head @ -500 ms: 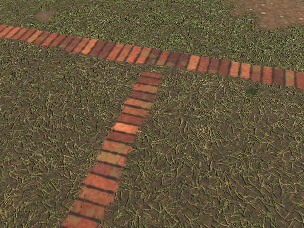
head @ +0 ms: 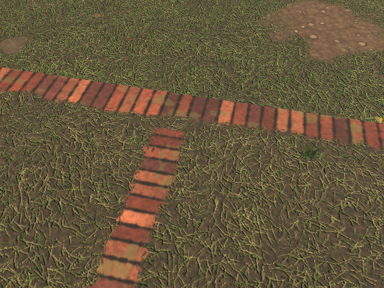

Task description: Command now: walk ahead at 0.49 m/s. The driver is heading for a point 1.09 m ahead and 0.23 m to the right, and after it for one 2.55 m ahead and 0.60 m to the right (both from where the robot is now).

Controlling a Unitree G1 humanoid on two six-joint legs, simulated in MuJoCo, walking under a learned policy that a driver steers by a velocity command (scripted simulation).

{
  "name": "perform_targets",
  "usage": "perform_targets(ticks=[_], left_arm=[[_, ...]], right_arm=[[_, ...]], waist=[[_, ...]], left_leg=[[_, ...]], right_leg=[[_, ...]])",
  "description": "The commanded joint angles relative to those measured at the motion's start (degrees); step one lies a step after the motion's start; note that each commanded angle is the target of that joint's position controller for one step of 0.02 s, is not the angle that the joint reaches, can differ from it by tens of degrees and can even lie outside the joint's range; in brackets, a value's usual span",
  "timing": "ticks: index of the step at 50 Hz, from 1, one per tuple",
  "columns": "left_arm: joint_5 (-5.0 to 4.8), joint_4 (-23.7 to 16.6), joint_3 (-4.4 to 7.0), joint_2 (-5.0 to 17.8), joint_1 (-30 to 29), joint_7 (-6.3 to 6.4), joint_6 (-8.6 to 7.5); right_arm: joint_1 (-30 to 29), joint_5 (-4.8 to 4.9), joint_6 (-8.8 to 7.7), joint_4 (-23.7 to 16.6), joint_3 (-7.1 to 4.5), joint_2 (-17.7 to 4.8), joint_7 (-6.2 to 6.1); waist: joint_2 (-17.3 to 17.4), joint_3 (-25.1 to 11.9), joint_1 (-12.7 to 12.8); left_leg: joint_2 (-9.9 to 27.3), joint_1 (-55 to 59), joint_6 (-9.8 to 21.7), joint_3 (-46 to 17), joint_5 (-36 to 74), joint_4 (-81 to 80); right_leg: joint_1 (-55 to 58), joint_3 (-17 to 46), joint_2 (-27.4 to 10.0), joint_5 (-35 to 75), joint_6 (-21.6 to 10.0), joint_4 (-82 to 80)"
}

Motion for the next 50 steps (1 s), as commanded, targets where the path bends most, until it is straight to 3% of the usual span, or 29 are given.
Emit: perform_targets(ticks=[1, 5, 10, 12, 13, 14, 15, 16, 17, 18, 19, 20, 21, 23, 26, 32, 37, 40, 41, 42, 43, 44, 45, 46, 47, 48, 50], left_arm=[[0.56, -2.47, 0.78, 2.66, 1.09, 0.22, 0.01], [-0.01, -4.74, 0.37, 1.66, -7.71, -0.57, -0.58], [-0.70, -7.60, 0.08, 2.30, -14.29, -2.40, -1.20], [-0.71, -7.85, 0.46, 3.57, -12.65, -2.96, -1.71], [-0.66, -7.15, 1.06, 4.74, -9.23, -3.02, -1.93], [-0.56, -4.78, 2.34, 6.86, -1.42, -2.82, -2.05], [-0.16, -1.83, 3.88, 11.07, 10.45, -2.36, -2.13], [0.77, -0.30, 5.48, 17.59, 17.94, -2.23, -1.64], [0.65, -0.08, 4.12, 12.87, 18.51, -2.43, -1.57], [0.29, -0.98, 2.94, 9.43, 12.97, -2.41, -1.67], [0.18, -2.40, 2.16, 7.27, 7.14, -2.41, -1.52], [0.36, -2.96, 1.54, 5.40, 3.32, -2.72, -1.44], [0.73, -2.92, 1.09, 4.01, 1.72, -2.98, -1.59], [0.91, -1.53, 1.13, 3.91, 2.87, -3.21, -1.84], [0.95, 0.32, 1.72, 6.19, 6.05, -2.39, -1.93], [0.24, 2.43, 1.76, 7.27, 10.93, -0.93, -1.04], [-0.28, 5.06, 2.18, 7.72, 14.88, -0.49, 0.02], [-0.44, 5.31, 2.74, 8.71, 13.64, -0.16, 0.78], [-0.39, 5.05, 2.89, 9.26, 12.42, -0.14, 1.02], [-0.24, 4.76, 2.67, 8.77, 11.22, -0.17, 1.36], [0.33, 3.83, 1.91, 7.20, 10.86, -0.21, 1.42], [0.62, 3.22, 0.02, 0.92, 17.49, -0.90, 0.39], [-0.01, 4.02, -0.21, 1.02, 17.22, -1.24, -1.24], [-1.66, 2.46, 1.26, 6.42, 11.94, -1.48, -2.21], [-2.05, 1.06, 1.41, 7.35, 7.52, -1.25, -2.53], [-1.26, 0.69, 1.73, 6.96, 5.21, -0.77, -2.26], [-0.52, 1.23, 2.08, 4.72, 7.44, -0.32, -0.53]], right_arm=[[-1.96, 0.18, -0.81, -3.24, -1.31, -7.96, -1.23], [2.53, 1.04, -0.10, -2.24, -1.50, -9.24, -1.95], [6.38, 1.44, 1.17, -0.43, -1.90, -9.79, -2.14], [5.66, 1.51, 1.74, -0.41, -2.28, -10.53, -2.28], [4.39, 1.47, 2.02, -0.70, -2.39, -11.00, -2.30], [3.28, 1.19, 2.33, -1.06, -2.09, -10.30, -2.27], [2.65, 0.39, 2.28, -2.36, -1.13, -8.15, -2.23], [8.79, 0.20, 0.99, -3.31, 0.95, -1.32, -1.63], [8.77, 1.21, -0.67, -2.26, 0.55, -3.70, -1.31], [3.30, 2.76, -1.51, -3.87, -0.89, -9.09, -1.10], [-0.59, 2.83, -1.62, -4.92, -1.04, -9.47, -1.35], [-2.58, 2.03, -1.23, -5.19, -1.28, -8.68, -1.75], [-2.03, 1.46, -0.35, -5.10, -1.63, -7.85, -2.04], [0.15, 1.25, 1.16, -4.41, -1.46, -5.14, -2.16], [-4.13, 0.78, 1.80, -6.23, -1.85, -5.33, -2.41], [-16.86, 0.93, 1.21, -9.95, -1.50, -3.91, -1.63], [-23.89, 1.50, 0.59, -12.74, -1.16, -4.20, -0.17], [-22.33, 1.56, -0.01, -13.10, -1.63, -5.67, 0.64], [-18.84, 1.51, -0.15, -12.28, -2.29, -6.92, 0.60], [-11.12, 1.39, -0.17, -9.88, -3.51, -8.85, 0.35], [-0.22, 1.10, -0.10, -6.88, -4.94, -12.30, -0.14], [7.88, 0.05, 0.27, -5.33, -6.40, -18.07, -0.49], [7.98, 0.53, 0.39, -5.17, -5.15, -14.75, -0.35], [3.33, 1.03, 0.22, -5.70, -4.11, -11.49, -0.36], [-2.18, 1.03, 0.22, -7.12, -3.41, -9.37, -0.42], [-6.22, 0.57, 0.14, -7.64, -2.81, -7.49, -0.15], [-8.34, -0.23, -0.22, -7.22, -2.16, -5.28, 0.25]], waist=[[3.99, 3.37, 2.36], [4.52, 3.63, -0.89], [5.29, 5.32, -2.67], [6.20, 4.33, -1.00], [6.92, 2.42, 1.26], [6.45, -2.09, 5.24], [3.32, -10.60, 9.72], [-11.18, -19.09, 8.47], [-12.03, -22.79, 8.82], [-8.25, -13.69, 7.65], [-4.02, -8.66, 5.88], [-0.91, -4.74, 4.22], [-1.73, -2.93, 2.30], [-2.45, -1.82, 0.79], [-0.98, 0.47, 0.88], [-1.11, 3.20, 4.30], [-1.15, 5.88, 5.99], [-2.04, 4.31, 3.89], [-2.92, 1.96, 1.77], [-2.65, -2.46, -2.25], [-0.26, -9.84, -6.36], [12.79, -19.00, -5.01], [16.71, -23.15, -4.93], [13.22, -14.86, -4.36], [9.07, -8.87, -2.69], [5.27, -4.59, -0.80], [7.30, -2.42, 2.55]], left_leg=[[16.38, -4.73, 9.51, -12.15, 4.19, -11.06], [15.49, -0.01, 7.16, -9.27, 4.79, -10.30], [19.08, 9.14, 6.47, -10.16, 4.39, -5.96], [20.29, 11.38, 5.56, -10.72, 8.47, -2.70], [19.81, 11.30, 4.78, -10.02, 16.18, 1.16], [17.00, 9.93, 3.47, -7.64, 25.62, 10.33], [13.57, 0.97, 1.42, -4.50, 22.39, 26.16], [3.61, -23.64, -3.19, -0.96, -1.50, 49.69], [2.56, -31.71, -2.54, -10.13, -23.89, 58.90], [6.29, -36.54, -1.27, -10.78, -20.55, 61.98], [9.65, -35.28, -0.94, -8.98, -14.82, 60.01], [11.59, -32.91, -1.26, -7.97, -10.79, 56.16], [13.29, -29.31, -1.45, -8.13, -8.00, 52.66], [13.56, -25.75, -2.16, -7.16, -5.44, 50.16], [13.98, -30.72, -3.43, -6.94, 0.48, 43.60], [11.90, -31.04, -3.97, -4.84, 13.73, 23.60], [10.73, -32.62, -2.56, -4.69, 10.64, 16.23], [9.11, -27.22, -0.52, -3.46, 4.58, 13.84], [7.26, -20.97, 0.37, -1.85, 3.17, 13.41], [5.09, -10.35, 1.69, -0.09, 3.38, 12.61], [9.06, 6.70, 4.29, -4.65, 4.77, 14.47], [24.26, 30.61, 13.31, -30.02, -3.05, 11.91], [28.36, 33.55, 15.32, -46.69, -7.29, 2.30], [26.37, 26.82, 11.95, -39.46, -9.23, 1.44], [24.45, 17.52, 9.83, -30.99, -5.89, 0.34], [22.08, 8.56, 8.65, -24.95, -1.51, -1.78], [18.60, -0.41, 7.41, -18.31, 1.73, -5.43]], right_leg=[[-1.86, 0.31, -1.98, 9.33, 1.35, -8.58], [0.48, -2.16, 0.82, 16.34, 1.89, -23.85], [0.19, -2.44, 2.38, 10.60, 0.66, -32.03], [3.99, -3.07, 3.47, 6.00, -0.96, -34.31], [9.56, -4.39, 5.01, 4.52, -1.98, -35.40], [19.85, -5.94, 7.03, 4.37, -3.46, -36.54], [37.33, 0.15, 1.52, 5.75, -6.78, -34.77], [60.82, 25.70, -12.97, -0.67, -15.91, -38.28], [63.01, 39.88, -15.80, -4.99, -17.67, -46.18], [55.59, 31.29, -13.81, -4.87, -14.10, -46.56], [46.77, 22.53, -11.43, -0.41, -12.05, -47.60], [38.91, 16.70, -8.79, 3.55, -10.97, -49.85], [33.82, 12.30, -6.42, 5.64, -9.80, -51.92], [29.38, 8.08, -4.53, 9.82, -10.20, -54.43], [30.09, 4.88, -4.53, 15.92, -10.98, -56.01], [33.27, 0.70, -3.22, 12.57, -9.00, -57.73], [41.72, 0.92, -6.45, 12.28, -8.64, -55.00], [44.74, 0.85, -7.78, 20.32, -7.38, -50.40], [44.47, 0.12, -7.15, 29.37, -6.71, -46.42], [42.54, -1.90, -4.61, 37.45, -5.46, -37.52], [33.49, -4.12, -1.39, 32.29, -3.55, -23.22], [9.37, -6.38, 7.93, 7.89, 0.85, 0.88], [0.53, 2.33, 11.27, -22.50, 0.69, 11.10], [-4.72, 4.12, 7.48, -20.31, -0.60, 15.11], [-4.62, 2.06, 4.09, -14.77, -1.30, 13.20], [-2.00, 0.93, 1.73, -10.17, -1.23, 9.36], [4.89, 1.20, -0.74, -5.77, -1.14, 4.20]])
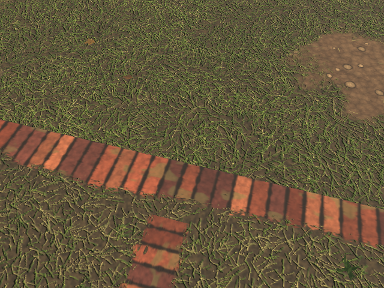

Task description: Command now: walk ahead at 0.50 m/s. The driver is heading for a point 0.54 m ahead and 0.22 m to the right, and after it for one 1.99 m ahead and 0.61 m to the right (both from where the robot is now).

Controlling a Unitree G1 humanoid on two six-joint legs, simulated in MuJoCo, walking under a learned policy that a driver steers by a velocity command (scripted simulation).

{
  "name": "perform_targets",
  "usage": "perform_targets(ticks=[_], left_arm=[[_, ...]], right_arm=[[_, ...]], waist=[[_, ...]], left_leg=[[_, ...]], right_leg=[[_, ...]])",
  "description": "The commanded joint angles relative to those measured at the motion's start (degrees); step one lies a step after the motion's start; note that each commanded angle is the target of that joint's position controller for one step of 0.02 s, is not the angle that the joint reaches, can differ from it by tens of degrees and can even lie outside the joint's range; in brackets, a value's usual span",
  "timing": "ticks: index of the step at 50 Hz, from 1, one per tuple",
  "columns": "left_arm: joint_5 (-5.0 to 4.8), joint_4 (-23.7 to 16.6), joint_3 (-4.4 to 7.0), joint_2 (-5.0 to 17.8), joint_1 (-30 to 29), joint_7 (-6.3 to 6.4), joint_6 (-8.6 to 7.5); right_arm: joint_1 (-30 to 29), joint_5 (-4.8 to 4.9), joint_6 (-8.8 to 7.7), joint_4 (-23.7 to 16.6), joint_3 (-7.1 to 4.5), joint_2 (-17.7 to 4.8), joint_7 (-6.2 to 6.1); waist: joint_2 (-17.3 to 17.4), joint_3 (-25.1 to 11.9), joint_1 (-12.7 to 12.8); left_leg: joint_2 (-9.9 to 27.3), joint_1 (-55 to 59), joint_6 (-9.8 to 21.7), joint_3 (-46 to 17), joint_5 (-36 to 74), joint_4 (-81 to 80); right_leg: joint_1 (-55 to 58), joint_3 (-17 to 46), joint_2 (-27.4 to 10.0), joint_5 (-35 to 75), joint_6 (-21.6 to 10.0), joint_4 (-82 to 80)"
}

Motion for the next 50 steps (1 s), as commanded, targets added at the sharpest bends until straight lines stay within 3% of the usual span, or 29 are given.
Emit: perform_targets(ticks=[1, 4, 10, 16, 18, 19, 20, 21, 22, 23, 24, 25, 26, 27, 28, 29, 32, 37, 40, 43, 45, 46, 47, 48, 49, 50], left_arm=[[0.33, -2.77, 1.35, 2.99, 2.75, 0.59, 0.57], [0.65, -4.24, 1.69, 3.14, -1.12, 0.83, 1.41], [0.20, -7.09, 1.35, 1.95, -10.91, -0.40, 1.21], [0.11, -11.57, 0.48, 1.07, -19.08, -2.48, 1.18], [0.10, -12.98, 0.61, 1.63, -19.28, -3.34, 1.12], [0.15, -13.36, 1.01, 2.52, -17.98, -3.65, 1.14], [0.23, -13.20, 1.72, 3.84, -14.92, -3.78, 1.27], [0.16, -11.68, 2.99, 5.93, -7.57, -3.78, 1.36], [0.11, -9.42, 5.01, 9.92, 2.04, -3.10, 1.55], [0.27, -8.64, 6.76, 16.65, 8.58, -1.96, 1.88], [0.19, -9.38, 5.81, 15.72, 8.29, -2.08, 1.48], [0.77, -9.43, 4.66, 11.50, 7.57, -1.96, 1.30], [0.66, -10.17, 3.97, 8.89, 3.84, -1.81, 1.11], [0.64, -11.40, 3.37, 7.28, -0.61, -1.93, 1.07], [0.95, -12.48, 2.78, 5.63, -3.53, -1.85, 1.03], [1.20, -13.14, 2.53, 5.29, -4.62, -1.69, 1.10], [0.83, -13.36, 3.23, 8.20, -3.07, -0.71, 0.80], [0.24, -12.67, 3.59, 9.18, 1.52, 0.50, 1.37], [-0.08, -11.83, 3.69, 9.26, 3.78, 0.53, 1.67], [0.08, -11.48, 3.55, 8.56, 4.51, 1.01, 2.13], [0.48, -11.46, 3.39, 8.13, 4.13, 1.17, 2.49], [0.71, -11.86, 2.85, 6.72, 3.78, 1.00, 2.48], [1.42, -12.89, 1.84, 4.61, 3.22, 0.71, 2.31], [-0.02, -12.90, 0.80, 1.11, 12.43, 0.50, 1.48], [-0.85, -12.04, 1.03, 4.60, 12.91, 0.59, 1.00], [-0.98, -12.85, 2.01, 8.85, 5.96, 0.54, 0.92]], right_arm=[[1.25, -0.48, -0.91, -1.37, -0.67, -4.49, 0.18], [4.11, -0.54, -1.11, 0.17, -1.30, -7.20, -0.86], [7.74, -0.55, -0.76, 1.89, -1.24, -7.81, -2.40], [11.56, 0.00, 0.60, 4.05, -1.58, -8.38, -2.84], [10.45, 0.31, 1.37, 3.75, -1.94, -9.38, -3.12], [9.29, 0.40, 1.71, 3.20, -2.19, -10.33, -3.35], [8.50, 0.46, 2.11, 2.67, -2.46, -11.23, -3.65], [7.24, 0.47, 2.64, 2.09, -2.52, -11.60, -3.91], [6.93, 0.40, 2.64, 1.15, -2.21, -11.19, -4.11], [10.65, -1.09, 1.37, -1.25, -0.42, -5.76, -3.39], [10.75, -0.50, -1.30, -2.34, 0.76, -3.55, -2.25], [4.45, 1.72, -3.21, -3.85, -0.58, -8.10, -1.43], [1.12, 2.40, -3.97, -4.96, -0.54, -8.47, -1.33], [0.27, 1.38, -3.92, -4.72, -0.81, -8.13, -1.75], [0.61, 0.42, -3.17, -4.59, -1.51, -8.70, -2.18], [1.47, 0.11, -2.20, -4.86, -1.71, -8.28, -2.23], [0.06, -0.86, -0.54, -6.41, -1.67, -6.39, -2.73], [-11.00, -0.48, -0.78, -10.07, -0.87, -4.43, -2.39], [-14.77, 0.29, -1.26, -12.00, -0.92, -5.46, -1.76], [-14.16, 0.35, -2.21, -12.47, -1.35, -7.50, -0.86], [-9.80, 0.10, -2.88, -11.42, -1.73, -8.33, -0.64], [-4.40, -0.49, -3.16, -9.98, -2.48, -9.81, -0.87], [4.27, -1.21, -3.28, -8.89, -3.24, -12.57, -1.15], [12.49, -1.54, -2.51, -6.36, -4.89, -17.93, -1.13], [13.68, 0.32, -2.17, -5.41, -4.08, -13.76, -0.53], [10.00, 0.83, -1.98, -6.45, -2.93, -9.67, -0.57]], waist=[[6.79, -3.48, 1.23], [5.21, -0.95, 1.22], [4.95, 1.15, -1.93], [3.91, 4.29, -4.59], [4.81, 3.87, -3.56], [5.92, 2.32, -2.30], [7.27, -0.37, -0.39], [7.20, -4.39, 3.77], [4.98, -9.55, 8.13], [-7.64, -16.73, 6.94], [-11.04, -23.60, 5.04], [-6.86, -18.90, 7.02], [-3.42, -12.50, 5.80], [1.76, -8.09, 3.02], [2.04, -5.94, 0.87], [1.14, -5.16, -0.64], [-0.13, -3.36, -1.32], [-2.66, -1.34, 2.70], [-3.60, -1.06, 4.15], [-4.40, -1.63, 3.54], [-5.71, -2.67, 1.15], [-5.26, -5.98, -1.30], [-1.05, -13.18, -5.19], [16.46, -21.04, -3.23], [17.77, -19.58, -4.07], [10.39, -10.78, -5.14]], left_leg=[[14.33, 8.29, 9.28, -16.21, 4.38, -17.26], [14.49, 8.57, 10.06, -12.43, 9.04, -19.59], [13.44, 13.38, 6.60, -3.63, 10.97, -20.95], [17.17, 25.14, 5.52, 0.97, 15.60, -17.58], [18.08, 27.41, 4.53, 2.54, 24.99, -13.48], [18.04, 27.64, 3.83, 3.63, 35.10, -9.88], [17.82, 27.57, 3.09, 4.66, 45.68, -4.40], [16.46, 25.52, 1.83, 6.30, 51.79, 5.52], [13.91, 16.55, -0.29, 7.08, 45.31, 19.51], [6.60, -6.54, -3.72, 6.92, 12.18, 42.03], [-2.23, -20.93, -4.48, -4.60, -23.94, 54.44], [1.99, -26.92, -2.63, -10.11, -20.72, 56.34], [4.68, -27.33, -1.48, -9.06, -15.56, 52.72], [6.93, -24.04, -1.63, -8.47, -12.11, 47.21], [8.54, -19.57, -2.12, -8.34, -10.21, 42.68], [9.07, -16.40, -2.74, -8.40, -9.32, 40.37], [8.26, -15.30, -5.62, -6.75, -4.51, 31.84], [4.15, -12.47, -6.58, -6.17, 12.43, 9.76], [2.72, -10.44, -6.13, -6.97, 14.14, 4.40], [2.86, -9.34, -4.61, -7.90, 10.12, 1.04], [2.33, -3.67, -2.50, -6.17, 6.92, -1.00], [2.54, 4.70, -0.59, -5.87, 6.61, -1.94], [10.26, 18.67, 3.12, -13.23, 6.75, -0.03], [22.50, 39.89, 13.54, -37.47, -1.22, -2.62], [25.22, 40.95, 14.53, -49.67, -14.92, -8.90], [22.77, 33.49, 11.45, -42.33, -18.95, -9.86]], right_leg=[[-8.35, 2.16, -5.51, 5.38, -0.22, -1.49], [-13.37, 1.90, -6.12, 11.66, 1.30, -7.92], [-15.93, 1.30, -3.77, 26.72, 1.17, -24.60], [-19.67, -1.12, -1.96, 22.60, -0.59, -32.58], [-17.56, -3.49, -0.71, 17.07, -1.94, -33.60], [-13.74, -5.52, 0.97, 14.08, -2.90, -33.60], [-8.24, -7.54, 3.20, 11.43, -3.95, -33.12], [1.63, -8.90, 5.82, 12.09, -5.48, -35.04], [17.49, -4.73, 5.46, 14.62, -8.02, -37.44], [39.72, 20.48, -9.18, 13.20, -16.34, -38.49], [49.34, 46.69, -17.70, 8.22, -23.24, -49.60], [46.74, 39.52, -15.15, 8.00, -19.24, -50.58], [38.53, 30.35, -12.72, 11.47, -16.63, -50.65], [28.76, 24.05, -10.27, 16.46, -14.93, -51.68], [21.73, 19.98, -8.37, 20.46, -13.91, -53.10], [17.35, 18.58, -7.10, 21.59, -13.79, -54.50], [11.26, 14.59, -5.32, 26.03, -14.28, -56.42], [9.37, 11.85, -1.62, 19.15, -10.32, -55.44], [11.77, 15.23, -3.01, 15.83, -9.48, -53.41], [17.83, 19.19, -5.64, 15.77, -8.79, -48.59], [19.60, 19.86, -5.71, 21.21, -7.70, -44.49], [18.88, 18.30, -2.84, 26.89, -6.35, -38.49], [12.53, 14.38, 0.43, 22.19, -4.39, -24.26], [-8.15, 7.55, 9.06, 1.03, 0.42, -3.98], [-18.06, 9.56, 7.57, -13.25, 0.68, 3.98], [-21.40, 10.34, 4.81, -8.68, 0.34, 6.86]])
